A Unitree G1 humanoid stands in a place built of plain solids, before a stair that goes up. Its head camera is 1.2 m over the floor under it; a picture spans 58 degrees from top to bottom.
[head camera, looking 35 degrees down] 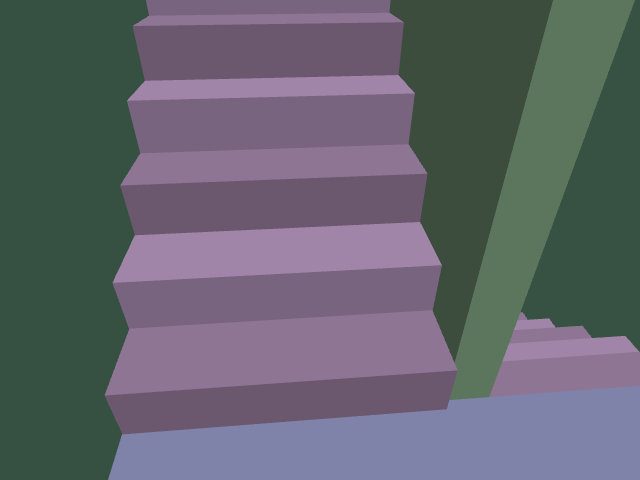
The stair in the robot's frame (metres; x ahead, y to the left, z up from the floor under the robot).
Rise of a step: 0.19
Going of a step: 0.25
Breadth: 0.98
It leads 5 degrees to the left of straight ahead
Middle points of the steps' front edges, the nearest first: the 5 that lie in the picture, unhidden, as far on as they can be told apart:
0.76 0.09 0.19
1.00 0.11 0.38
1.25 0.14 0.57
1.49 0.16 0.75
1.74 0.18 0.94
